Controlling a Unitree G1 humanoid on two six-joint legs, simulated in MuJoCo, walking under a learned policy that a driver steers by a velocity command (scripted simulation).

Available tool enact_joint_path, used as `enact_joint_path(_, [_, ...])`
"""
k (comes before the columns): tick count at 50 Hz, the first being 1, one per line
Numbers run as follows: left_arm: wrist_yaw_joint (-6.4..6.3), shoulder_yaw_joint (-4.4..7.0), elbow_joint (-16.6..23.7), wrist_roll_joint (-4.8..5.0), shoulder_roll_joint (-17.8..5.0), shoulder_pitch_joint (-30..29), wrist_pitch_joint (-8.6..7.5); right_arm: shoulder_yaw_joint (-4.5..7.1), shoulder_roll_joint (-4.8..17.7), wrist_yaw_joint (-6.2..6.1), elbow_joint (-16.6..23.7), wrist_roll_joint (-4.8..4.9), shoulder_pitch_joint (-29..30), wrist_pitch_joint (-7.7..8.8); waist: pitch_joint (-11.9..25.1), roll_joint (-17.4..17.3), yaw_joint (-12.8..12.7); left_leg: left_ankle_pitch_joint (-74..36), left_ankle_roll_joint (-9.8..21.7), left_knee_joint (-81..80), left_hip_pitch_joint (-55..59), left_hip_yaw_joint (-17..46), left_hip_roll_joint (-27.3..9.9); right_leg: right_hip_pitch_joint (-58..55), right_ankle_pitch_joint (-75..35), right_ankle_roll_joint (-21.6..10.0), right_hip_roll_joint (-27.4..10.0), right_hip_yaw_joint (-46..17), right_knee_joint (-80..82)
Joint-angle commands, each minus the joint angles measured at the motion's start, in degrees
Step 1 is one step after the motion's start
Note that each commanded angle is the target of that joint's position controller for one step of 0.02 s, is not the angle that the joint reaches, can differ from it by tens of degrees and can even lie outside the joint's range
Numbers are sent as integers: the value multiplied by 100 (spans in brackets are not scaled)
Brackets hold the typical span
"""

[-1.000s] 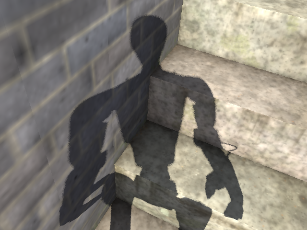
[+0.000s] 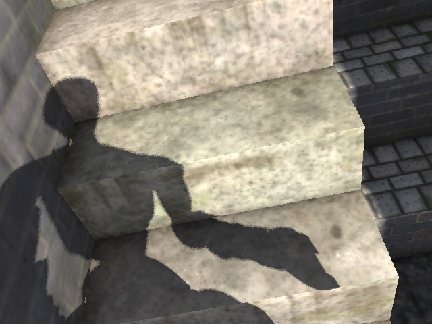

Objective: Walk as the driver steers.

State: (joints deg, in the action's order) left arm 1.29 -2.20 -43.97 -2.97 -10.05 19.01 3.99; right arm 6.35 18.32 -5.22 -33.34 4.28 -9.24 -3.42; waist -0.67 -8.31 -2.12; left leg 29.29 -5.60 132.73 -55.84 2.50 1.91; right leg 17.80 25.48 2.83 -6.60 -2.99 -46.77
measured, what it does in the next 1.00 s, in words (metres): steps on the spot, turning left: left foot 0.21 m lower, then right foot 0.21 m higher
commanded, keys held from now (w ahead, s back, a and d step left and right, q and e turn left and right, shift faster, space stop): no key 0.06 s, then q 0.08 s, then w+q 0.54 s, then w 0.32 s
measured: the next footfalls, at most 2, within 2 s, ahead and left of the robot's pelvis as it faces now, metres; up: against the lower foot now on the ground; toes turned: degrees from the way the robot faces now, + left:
left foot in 0.50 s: -0.21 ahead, +0.06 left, -0.21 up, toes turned +12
right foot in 0.70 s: +0.04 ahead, -0.03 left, +0.00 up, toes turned +9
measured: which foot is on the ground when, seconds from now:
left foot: up 0.00-0.48, down 0.50-0.78, up 0.80-1.00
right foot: down 0.00-0.46, up 0.48-0.68, down 0.70-1.00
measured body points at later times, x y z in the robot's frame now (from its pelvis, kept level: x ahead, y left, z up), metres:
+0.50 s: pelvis -0.08 +0.00 -0.09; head -0.08 +0.03 +0.36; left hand +0.20 +0.23 -0.05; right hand -0.12 -0.27 -0.21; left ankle -0.18 +0.06 -0.84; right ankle -0.03 -0.14 -0.69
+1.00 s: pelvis -0.04 +0.06 +0.01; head -0.07 +0.09 +0.46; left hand -0.14 +0.28 -0.16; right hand +0.29 +0.01 +0.04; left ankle -0.04 +0.25 -0.39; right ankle +0.01 -0.04 -0.71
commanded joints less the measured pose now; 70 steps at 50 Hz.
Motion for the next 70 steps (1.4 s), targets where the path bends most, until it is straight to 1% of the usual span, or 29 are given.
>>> enact_joint_path(1, [-507, 184, 1374, 227, -1289, -1421, -456, -171, 360, 88, 342, -477, 215, 9, -486, 2702, 207, -2194, -231, -577, -10, 518, -111, 293, -591, -1022, -1187, -2404, 2179])
enact_joint_path(5, [-924, 171, 1609, 241, -912, -1306, -742, -78, 513, 187, -102, -510, -25, -53, -54, 2897, 482, -3182, -100, -4234, 1999, 282, 197, 27, 218, -924, -843, -2160, 2289])
enact_joint_path(8, [-786, 157, 1505, 235, -469, -935, -802, -177, 39, 342, -616, -324, -313, -204, -218, 2887, 173, -2346, -119, -5602, 2716, 905, 486, -333, -532, -1048, -714, -1878, 2234])
enact_joint_path(14, [-463, 289, 1920, 337, -846, -1750, -1143, -190, -232, 501, -1599, -523, -2279, -151, 422, 1628, 725, -1630, 224, -5085, 3947, 133, 246, 347, -1002, -1322, -946, -1301, 1527])
enact_joint_path(18, [-298, 265, 2124, 580, -869, -1911, -1228, -435, -319, 930, -1474, -770, -1025, -70, -582, 1328, 64, -1880, 1001, -9510, 3725, -579, -556, 377, -590, -909, -601, -446, 1227])
enact_joint_path(21, [-252, 255, 2352, 704, -738, -1958, -1138, -576, -492, 1054, -2226, -870, -1972, 44, 489, 935, 96, -3997, 1400, -11431, 5024, -862, -825, 123, -2522, -977, -448, -164, -371])
enact_joint_path(24, [-41, -69, 2246, 560, 282, -2518, -628, -790, -904, 896, -2505, -888, -2229, 402, -46, -35, 313, -6096, 1322, -12379, 5556, -1188, -861, 2122, 734, -350, 728, 1628, -4355])
enact_joint_path(26, [167, -184, 2726, 499, 979, -2973, -573, -799, -333, 649, -2737, -812, -2321, 347, 180, -467, -62, -9532, 855, -11247, 5886, 70, -1372, 4426, 1080, 107, 603, 1441, -8126])
enact_joint_path(27, [281, -376, 2884, 612, 1102, -3412, -741, -439, 153, 513, -2730, -733, -3108, 331, -291, -758, 581, -10576, 1215, -10576, 6727, 521, -1724, 6369, 1757, 380, 532, 1572, -8239])
enact_joint_path(29, [443, -342, 3225, 584, 723, -4467, -996, -425, -127, 261, -2667, -739, -3810, 83, -104, 170, 1287, -9563, 1642, -10462, 8485, 904, -1629, 8301, 1791, 638, 477, 2009, -7602])
enact_joint_path(31, [334, -539, 3710, 518, 1134, -4991, -1001, -286, 226, -81, -2351, -586, -3272, -39, 508, -144, 971, -8722, 1860, -11354, 8003, 1489, -2342, 7610, 2470, 395, 100, 1033, -6398])
enact_joint_path(32, [110, -482, 3523, 718, 821, -3441, -731, -42, 1123, -225, -1853, -312, -1906, -61, 642, -998, -35, -5929, 2486, -12595, 6587, 2762, -3500, 5824, 2285, 180, -403, 21, -4849])
enact_joint_path(33, [-87, -258, 3082, 659, 291, -2808, -525, 4, 1263, -251, -1444, -350, -1023, -44, 714, -470, -282, -5952, 2685, -13290, 5600, 2603, -3588, 4068, 1513, 57, -67, 173, -4324])
enact_joint_path(35, [-153, 276, 2204, 500, -577, -2585, -455, -309, 406, -118, -1521, -630, -893, 233, 1334, 189, -335, -13030, 2498, -12204, 4993, 483, -2257, 616, 504, -392, 1389, 1751, -3314])
enact_joint_path(37, [-122, 398, 1667, 320, -501, -1751, -513, -334, 110, 0, -1921, -476, -1961, 342, 1467, -33, -493, -14597, 1923, -10096, 4191, 176, -1725, -397, 654, -1273, 1163, 620, -2531])
enact_joint_path(39, [-387, 560, 732, 268, -775, -265, -153, -339, 325, 251, -1809, -590, -1388, 556, 1204, 52, -1051, -11609, 1872, -8871, 3201, 249, -1266, -987, 1807, -1637, 633, -1052, -334])
enact_joint_path(40, [-591, 655, 226, -24, -1282, 335, -49, -511, -109, 462, -1321, -592, -55, 650, 589, 1875, -1172, -4551, 1439, -5463, 1901, 207, -178, -304, 1607, -2513, -973, -3979, 1475])
enact_joint_path(41, [-774, 482, 55, -331, -805, 825, -191, -607, -435, 622, -605, -593, 1706, 794, 214, 1472, -1606, -1850, 1193, -1242, 721, 1433, 507, 253, 1464, -2898, -1494, -5780, 2727])
enact_joint_path(43, [-726, 92, -468, -187, 223, 452, -485, -1060, -1735, 820, 561, -681, 1983, 823, -355, 1194, -368, -632, 1365, 1105, -1503, 1838, 383, 280, 1435, -2026, -1264, -3893, 2485])
enact_joint_path(45, [-599, -104, -715, 17, 837, -562, -526, -1223, -1824, 1053, 432, -536, 290, 694, -651, 966, 877, -479, 1540, 616, -1408, 1831, -143, 1327, 1036, -997, -1011, -1777, 2539])
enact_joint_path(46, [-509, -82, -588, -6, 516, -1129, -501, -1162, -1507, 1083, 216, -323, -332, 682, -626, 798, 1272, -945, 1400, 299, -867, 1452, -211, 2132, 693, -848, -862, -816, 2694])
enact_joint_path(49, [-352, -71, -446, -86, -213, -1715, -706, -1073, -781, 777, 96, -213, 163, 514, -714, 514, 1184, -2981, 672, -1210, 1052, 420, -37, 3919, -457, -1061, -281, 1102, 3047])
enact_joint_path(51, [-350, -46, -776, -6, -396, -801, -736, -1065, -979, 373, -371, -186, -66, 367, -578, 279, 677, -2776, 463, -1068, 754, 312, -7, 2633, -1491, -1281, -403, 877, 2712])
enact_joint_path(52, [-282, -27, -944, -167, -245, -696, -691, -1016, -1184, 311, -561, -309, -346, 335, -233, 692, 670, -2124, 380, 74, 438, 66, 116, 1672, -3452, -1175, -560, 654, 2329])
enact_joint_path(55, [-555, 496, 33, 130, -1398, -2138, -440, -729, -58, 191, -362, -806, -51, 346, 756, 1319, 759, -2120, -13, -5786, 2530, -354, -601, 130, -6563, -634, -40, 1197, 1809])
enact_joint_path(58, [-531, 365, -148, 342, -657, -1858, -281, -246, 200, 227, -1198, -788, -1298, 324, 1379, 2226, 1226, -4434, 238, -9568, 4812, -551, -668, 53, -5023, -605, -114, 619, -147])
enact_joint_path(61, [-99, 290, -187, 539, 388, -257, -569, -295, 481, 190, -1334, -1054, -652, 483, 790, 207, -4, -12554, 1572, -9932, 4566, 1395, -2766, 1673, 685, 379, 1365, -1203, -6819])
enact_joint_path(65, [-250, 476, 873, 305, -596, -639, -208, -84, 526, 122, -727, -598, -498, 308, 539, 635, -162, -6955, 1998, -10864, 6067, 881, -3154, 4246, 191, 380, 698, -1653, -6123])
enact_joint_path(70, [-158, 192, 1141, 463, -191, -185, 212, 7, 672, -179, -273, -415, 54, 170, 250, 27, -419, -2384, 1553, -12046, 4159, -496, -2510, 1825, -379, 292, -355, -648, -2478])
Over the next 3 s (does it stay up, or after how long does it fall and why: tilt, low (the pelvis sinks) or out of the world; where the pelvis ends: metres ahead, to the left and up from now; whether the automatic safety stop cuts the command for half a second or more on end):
stays up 0.15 0.04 0.20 its command is cut before an obstacle after 1.0 s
